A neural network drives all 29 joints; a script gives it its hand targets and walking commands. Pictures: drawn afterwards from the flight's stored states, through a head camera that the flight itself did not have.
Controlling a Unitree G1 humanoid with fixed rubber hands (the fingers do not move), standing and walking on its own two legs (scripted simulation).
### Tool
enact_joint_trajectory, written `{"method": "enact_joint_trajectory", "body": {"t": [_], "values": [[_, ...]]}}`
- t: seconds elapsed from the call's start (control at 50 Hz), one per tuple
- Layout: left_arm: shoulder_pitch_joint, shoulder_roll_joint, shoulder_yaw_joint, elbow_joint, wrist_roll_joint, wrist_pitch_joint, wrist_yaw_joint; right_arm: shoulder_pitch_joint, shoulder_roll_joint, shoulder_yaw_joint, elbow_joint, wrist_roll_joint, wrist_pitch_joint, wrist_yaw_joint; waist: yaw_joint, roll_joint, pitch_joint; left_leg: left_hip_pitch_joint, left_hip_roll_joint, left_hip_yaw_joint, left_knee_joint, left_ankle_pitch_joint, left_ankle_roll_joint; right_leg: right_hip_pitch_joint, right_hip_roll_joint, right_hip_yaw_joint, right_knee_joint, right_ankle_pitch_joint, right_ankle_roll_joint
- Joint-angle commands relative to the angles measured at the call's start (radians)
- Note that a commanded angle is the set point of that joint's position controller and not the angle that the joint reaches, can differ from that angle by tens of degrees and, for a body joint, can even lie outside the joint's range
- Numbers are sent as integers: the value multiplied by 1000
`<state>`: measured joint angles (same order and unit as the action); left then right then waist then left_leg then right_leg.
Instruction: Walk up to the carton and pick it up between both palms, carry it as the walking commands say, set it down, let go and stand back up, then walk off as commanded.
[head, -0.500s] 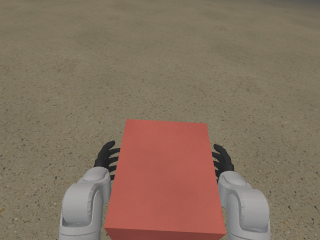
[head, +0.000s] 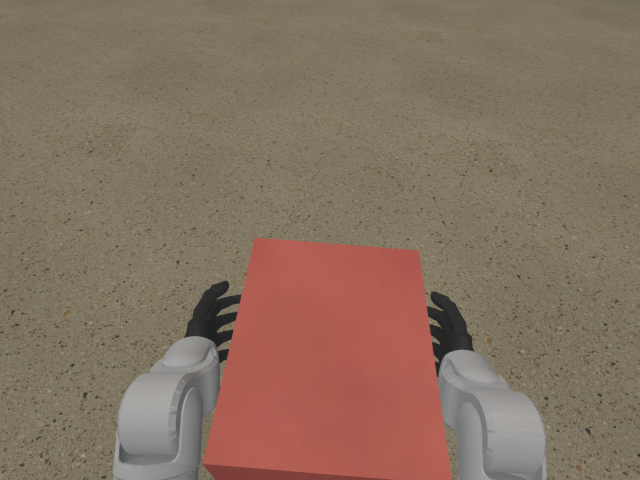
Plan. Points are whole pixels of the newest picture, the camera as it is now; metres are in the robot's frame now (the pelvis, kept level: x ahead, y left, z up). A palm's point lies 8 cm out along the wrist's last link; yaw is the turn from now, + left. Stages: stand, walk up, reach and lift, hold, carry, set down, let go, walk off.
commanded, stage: carry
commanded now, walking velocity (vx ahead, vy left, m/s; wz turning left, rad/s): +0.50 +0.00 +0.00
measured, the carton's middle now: (323, 392) +0.23 +0.00 +0.02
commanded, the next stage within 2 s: none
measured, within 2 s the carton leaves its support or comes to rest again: neither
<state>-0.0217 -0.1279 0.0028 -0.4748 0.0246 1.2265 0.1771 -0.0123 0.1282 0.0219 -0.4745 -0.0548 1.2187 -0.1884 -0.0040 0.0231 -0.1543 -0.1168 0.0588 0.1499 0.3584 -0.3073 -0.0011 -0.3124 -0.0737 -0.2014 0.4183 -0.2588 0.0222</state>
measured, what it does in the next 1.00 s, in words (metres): walks ahead: left foot, then right foot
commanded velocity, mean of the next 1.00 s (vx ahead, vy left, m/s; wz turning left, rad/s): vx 0.50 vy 0.00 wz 0.00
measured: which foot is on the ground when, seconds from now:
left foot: down 0.00-0.02, up 0.04-0.34, down 0.36-0.76, up 0.78-1.00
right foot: down 0.00-0.38, up 0.40-0.74, down 0.76-1.00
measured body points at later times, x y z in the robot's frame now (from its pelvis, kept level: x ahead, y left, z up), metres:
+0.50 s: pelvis +0.28 +0.01 +0.00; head +0.30 +0.01 +0.45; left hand +0.54 +0.15 +0.06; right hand +0.53 -0.13 +0.06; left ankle +0.30 +0.09 -0.74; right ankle +0.15 -0.10 -0.65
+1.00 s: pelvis +0.59 -0.04 +0.01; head +0.61 -0.06 +0.46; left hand +0.83 +0.12 +0.08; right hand +0.86 -0.15 +0.08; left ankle +0.62 +0.10 -0.69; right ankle +0.56 -0.12 -0.74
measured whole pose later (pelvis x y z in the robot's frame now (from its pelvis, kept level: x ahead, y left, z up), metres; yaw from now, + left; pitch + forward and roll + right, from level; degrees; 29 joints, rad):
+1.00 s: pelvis +0.59 -0.04 +0.01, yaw +5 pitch +4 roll +1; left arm 0.02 -0.13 -0.02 -0.51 0.02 1.16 0.18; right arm 0.01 0.13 0.03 -0.52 -0.05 1.17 -0.19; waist 0.04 0.02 -0.05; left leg -0.54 0.08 0.10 0.81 -0.26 -0.01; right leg -0.15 -0.03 -0.22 0.27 -0.20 -0.04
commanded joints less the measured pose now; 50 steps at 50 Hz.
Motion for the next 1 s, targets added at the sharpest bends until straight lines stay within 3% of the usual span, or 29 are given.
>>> {"method": "enact_joint_trajectory", "body": {"t": [0.0, 0.02, 0.04, 0.08, 0.12, 0.16, 0.26, 0.32, 0.34, 0.36, 0.38, 0.4, 0.42, 0.44, 0.48, 0.54, 0.62, 0.68, 0.72, 0.74, 0.76, 0.78, 0.8, 0.82, 0.84, 0.86, 0.88, 0.92, 0.98], "values": [[-340, -789, -505, -69, -232, -32, -112, -416, 824, 537, -125, 266, -28, 117, 30, -224, -163, -394, 53, 55, 452, -4, 4, 471, -279, 395, -234, -175, -109], [-336, -758, -485, -37, -213, -37, -107, -442, 799, 544, -120, 272, -23, 123, 33, -380, -113, -745, -48, 29, 618, -249, -15, 593, -413, 709, -303, -72, -223], [-343, -781, -500, -57, -222, -45, -109, -463, 818, 557, -128, 280, -29, 127, 37, -249, -102, -750, 32, -104, 675, -226, 5, 555, -408, 608, -273, 14, -249], [-396, -858, -521, -110, -238, -72, -118, -476, 884, 567, -123, 300, -45, 142, 29, -100, -68, -679, 74, -132, 615, -92, 1, 477, -313, 385, -258, 68, -184], [-426, -887, -538, -156, -265, -90, -128, -438, 922, 553, -124, 295, -68, 141, 27, -103, -56, -594, 64, -80, 503, 0, -11, 420, -256, 241, -261, 146, -155], [-385, -877, -555, -163, -277, -91, -134, -384, 910, 548, -126, 274, -80, 134, 29, -133, -67, -514, 39, -39, 401, 56, -3, 382, -233, 158, -243, 250, -139], [-337, -816, -566, -191, -289, -74, -143, -346, 849, 549, -173, 258, -77, 119, 34, -190, -33, -323, -28, 68, 196, 137, 12, 318, -193, 45, -189, 347, -105], [-323, -779, -569, -190, -280, -57, -141, -320, 821, 544, -168, 263, -65, 116, 6, -126, -114, -16, -64, 158, 49, 213, 32, 263, -156, -43, 60, 489, -57], [-333, -761, -573, -191, -273, -52, -140, -313, 813, 540, -157, 266, -61, 115, -11, -86, -184, 193, -32, 107, 72, 187, 55, 138, -125, -41, 215, 453, -27], [-355, -754, -585, -201, -276, -45, -143, -305, 790, 519, -143, 255, -57, 114, -43, 54, -200, 339, 149, -229, -16, 18, 136, -99, -43, -41, 456, 244, 13], [-343, -766, -585, -214, -278, -41, -148, -281, 807, 523, -128, 269, -57, 114, -44, 295, -279, 477, 350, -602, -115, 110, 270, -336, 82, -16, 751, -198, 40], [-332, -790, -567, -179, -275, -47, -147, -329, 853, 546, -151, 295, -60, 120, -34, 179, -275, 460, 376, -570, -115, 290, 282, -399, 28, 99, 878, -190, 16], [-343, -830, -580, -172, -285, -53, -152, -334, 879, 548, -139, 290, -67, 125, -38, 90, -253, 405, 360, -501, -86, 389, 274, -403, -8, 145, 906, -159, 4], [-354, -874, -585, -167, -288, -66, -156, -364, 915, 554, -134, 298, -76, 134, -27, 39, -232, 320, 347, -435, -110, 381, 235, -368, -65, 194, 840, -106, -6], [-328, -940, -582, -159, -279, -94, -161, -374, 961, 576, -155, 308, -94, 152, -20, 46, -160, 257, 295, -307, -144, 406, 166, -333, -90, 194, 624, -102, -2], [-299, -929, -567, -141, -244, -113, -148, -368, 927, 590, -174, 311, -108, 163, -14, 68, -120, 194, 275, -202, -218, 294, 168, -277, -44, 101, 425, -39, 17], [-297, -880, -581, -173, -246, -106, -132, -340, 869, 584, -193, 315, -100, 162, -8, 142, -79, 125, 206, -56, -214, 285, 120, -169, 6, 24, 185, 75, 13], [-316, -836, -585, -185, -253, -84, -125, -318, 819, 566, -191, 299, -79, 149, -9, 148, -69, 136, 197, -11, -131, 356, 81, -95, 29, -7, 74, 141, 2], [-304, -810, -575, -161, -251, -65, -121, -311, 790, 554, -177, 282, -60, 139, 4, 97, -110, 65, 156, 65, 61, 465, 26, 126, 64, -47, -16, 161, -17], [-283, -795, -564, -142, -245, -55, -120, -309, 778, 550, -168, 272, -49, 135, 21, 40, -157, -64, 124, 99, 251, 473, -2, 320, 20, 14, -9, 96, -47], [-270, -763, -550, -134, -234, -48, -117, -321, 765, 547, -172, 271, -39, 136, 43, -145, -200, -252, 56, 126, 570, 270, -40, 440, -202, 340, -129, -44, -110], [-282, -746, -543, -104, -234, -45, -115, -313, 754, 546, -158, 267, -30, 137, 34, -351, -202, -580, -101, 44, 762, -226, -33, 586, -383, 761, -241, 26, -234], [-290, -771, -546, -111, -248, -49, -124, -340, 781, 555, -154, 268, -32, 136, 34, -267, -218, -616, -22, -128, 866, -234, 2, 567, -379, 692, -206, 120, -256], [-336, -820, -551, -130, -251, -60, -132, -384, 832, 571, -157, 280, -38, 142, 31, -181, -185, -604, 20, -167, 869, -160, 13, 497, -340, 571, -198, 191, -230], [-356, -864, -557, -144, -258, -70, -139, -384, 873, 572, -145, 283, -46, 147, 27, -108, -157, -573, 58, -178, 812, -70, 11, 441, -303, 464, -212, 172, -195], [-387, -903, -570, -163, -274, -82, -146, -385, 908, 560, -140, 282, -58, 149, 25, -85, -121, -540, 80, -166, 710, -11, 0, 393, -264, 368, -232, 131, -162], [-398, -921, -579, -169, -286, -88, -153, -375, 925, 551, -136, 276, -68, 150, 25, -99, -105, -510, 71, -132, 643, 21, -7, 363, -241, 296, -250, 156, -148], [-368, -918, -590, -162, -292, -91, -158, -347, 921, 546, -133, 260, -83, 143, 27, -118, -93, -502, 60, -93, 518, 15, -11, 360, -249, 253, -268, 226, -163], [-347, -884, -595, -189, -310, -92, -162, -332, 900, 558, -170, 254, -92, 131, 32, -144, -68, -436, 26, -35, 318, 109, -5, 332, -202, 146, -261, 279, -137]]}}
